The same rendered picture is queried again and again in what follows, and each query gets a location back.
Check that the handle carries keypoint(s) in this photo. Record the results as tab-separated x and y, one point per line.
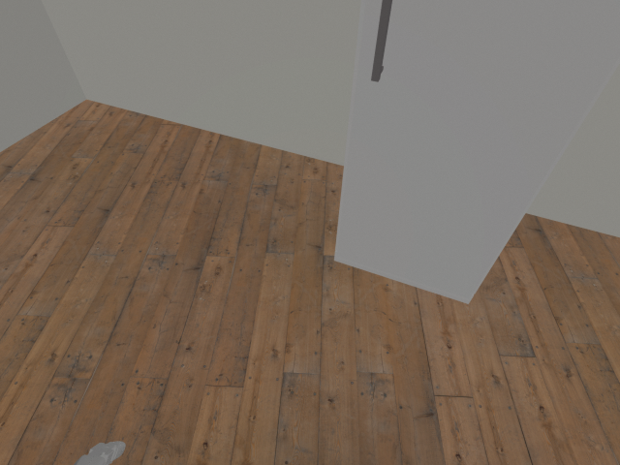
381	40

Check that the robot left hand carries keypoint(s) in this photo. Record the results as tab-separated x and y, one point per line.
102	454

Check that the fridge door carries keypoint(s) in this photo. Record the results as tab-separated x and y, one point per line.
476	100

